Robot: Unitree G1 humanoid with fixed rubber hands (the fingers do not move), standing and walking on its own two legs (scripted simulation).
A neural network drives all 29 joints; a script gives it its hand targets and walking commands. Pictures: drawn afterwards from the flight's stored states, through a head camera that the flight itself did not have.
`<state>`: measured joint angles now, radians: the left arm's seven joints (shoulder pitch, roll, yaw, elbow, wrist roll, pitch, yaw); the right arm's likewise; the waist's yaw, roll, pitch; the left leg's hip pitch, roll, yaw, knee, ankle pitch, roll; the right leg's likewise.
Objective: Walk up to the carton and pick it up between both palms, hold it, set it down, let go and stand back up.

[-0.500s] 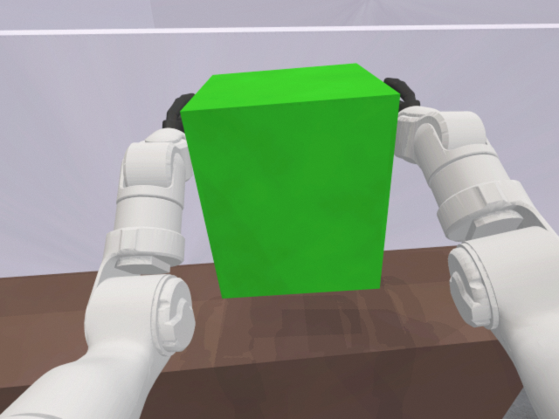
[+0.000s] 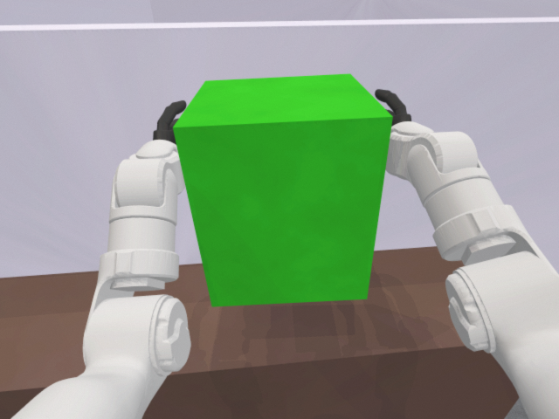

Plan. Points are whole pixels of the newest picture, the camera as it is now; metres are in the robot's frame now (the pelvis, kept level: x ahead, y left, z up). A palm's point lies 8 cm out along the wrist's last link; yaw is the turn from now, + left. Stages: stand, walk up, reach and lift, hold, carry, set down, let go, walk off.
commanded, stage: hold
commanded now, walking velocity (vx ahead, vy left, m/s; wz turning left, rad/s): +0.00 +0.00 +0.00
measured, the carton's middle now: (283, 186) +0.36 +0.01 +0.24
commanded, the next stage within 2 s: none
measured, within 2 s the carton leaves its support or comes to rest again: neither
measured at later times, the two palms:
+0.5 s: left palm (169, 149) +0.36 +0.15 +0.30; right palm (407, 131) +0.35 -0.15 +0.32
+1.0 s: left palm (171, 154) +0.37 +0.16 +0.29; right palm (398, 141) +0.37 -0.15 +0.30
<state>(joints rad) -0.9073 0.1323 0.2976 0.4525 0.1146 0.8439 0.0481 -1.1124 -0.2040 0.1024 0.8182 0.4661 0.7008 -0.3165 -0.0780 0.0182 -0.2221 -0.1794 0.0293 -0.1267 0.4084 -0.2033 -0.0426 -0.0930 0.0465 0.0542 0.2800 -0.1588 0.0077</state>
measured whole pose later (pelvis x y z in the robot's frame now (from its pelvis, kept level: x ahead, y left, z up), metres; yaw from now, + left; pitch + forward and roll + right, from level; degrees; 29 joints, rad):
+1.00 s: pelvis +0.00 +0.00 +0.00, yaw +0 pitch -2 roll -2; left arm -0.92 0.13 0.30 0.48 0.12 0.84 0.05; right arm -1.12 -0.20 0.10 0.84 0.46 0.71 -0.31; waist -0.08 0.02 -0.22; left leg -0.17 0.03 -0.13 0.41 -0.21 -0.04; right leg -0.09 0.05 0.06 0.29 -0.16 0.01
